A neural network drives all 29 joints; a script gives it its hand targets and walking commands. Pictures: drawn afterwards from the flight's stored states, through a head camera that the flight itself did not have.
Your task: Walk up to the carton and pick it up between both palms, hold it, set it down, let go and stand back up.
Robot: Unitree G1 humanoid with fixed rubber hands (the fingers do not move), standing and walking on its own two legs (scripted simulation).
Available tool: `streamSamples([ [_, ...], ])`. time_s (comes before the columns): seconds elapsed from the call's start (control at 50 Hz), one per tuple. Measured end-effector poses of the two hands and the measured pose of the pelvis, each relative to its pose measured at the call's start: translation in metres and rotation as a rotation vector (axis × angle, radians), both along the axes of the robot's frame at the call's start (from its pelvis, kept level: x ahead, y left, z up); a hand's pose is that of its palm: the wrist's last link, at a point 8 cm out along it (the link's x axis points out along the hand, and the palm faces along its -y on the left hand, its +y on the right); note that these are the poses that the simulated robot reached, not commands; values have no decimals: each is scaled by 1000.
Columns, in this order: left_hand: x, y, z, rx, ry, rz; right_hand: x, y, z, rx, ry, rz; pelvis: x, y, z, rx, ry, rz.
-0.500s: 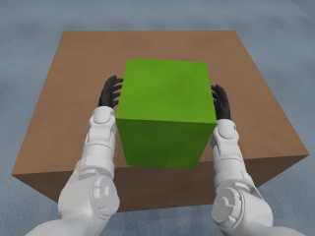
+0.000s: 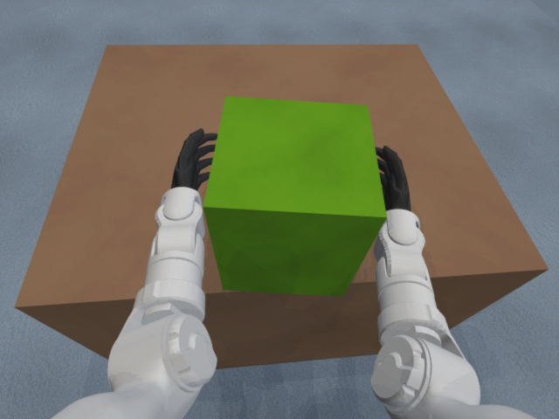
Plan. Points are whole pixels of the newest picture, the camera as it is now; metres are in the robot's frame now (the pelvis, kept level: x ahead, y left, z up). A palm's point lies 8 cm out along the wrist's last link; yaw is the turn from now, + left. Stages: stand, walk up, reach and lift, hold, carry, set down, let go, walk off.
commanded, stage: set down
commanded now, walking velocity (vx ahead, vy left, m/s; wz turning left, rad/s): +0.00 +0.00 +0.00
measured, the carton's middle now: (289, 205) +0.42 -0.01 +0.02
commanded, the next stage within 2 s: none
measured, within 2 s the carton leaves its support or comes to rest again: neither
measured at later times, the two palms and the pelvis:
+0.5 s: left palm (188, 179) +0.44 +0.15 +0.06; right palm (389, 200) +0.41 -0.16 +0.05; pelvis -0.01 +0.00 -0.01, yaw -3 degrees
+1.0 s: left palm (157, 154) +0.44 +0.18 +0.11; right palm (439, 168) +0.42 -0.22 +0.11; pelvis -0.04 -0.01 -0.03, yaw -1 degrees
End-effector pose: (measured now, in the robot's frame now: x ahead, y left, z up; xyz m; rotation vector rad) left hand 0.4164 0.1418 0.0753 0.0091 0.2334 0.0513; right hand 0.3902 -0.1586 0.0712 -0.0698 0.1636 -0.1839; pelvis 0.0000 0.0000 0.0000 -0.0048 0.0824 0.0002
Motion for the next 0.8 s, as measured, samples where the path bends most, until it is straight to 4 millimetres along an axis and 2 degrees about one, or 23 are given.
streamSamples([
  [0.28,3,1,-4,41,9,-9,1,-3,-2,-9,12,23,-1,1,-1,0,-4,-30],
  [0.4,14,1,-17,53,53,-9,8,-5,-20,38,97,41,-5,1,-6,-7,101,-48],
  [0.48,22,4,-16,41,50,1,17,-5,-22,47,115,42,-8,2,-12,-11,174,-48],
  [0.6,22,21,-11,50,46,21,28,-11,-13,48,100,33,-10,2,-18,-23,219,-36],
  [0.7,18,38,-6,69,30,42,30,-30,-2,50,91,-4,-15,1,-22,-31,236,-15],
  [0.8,16,44,3,67,1,47,29,-50,11,51,70,-12,-24,-2,-24,-29,254,-10],
])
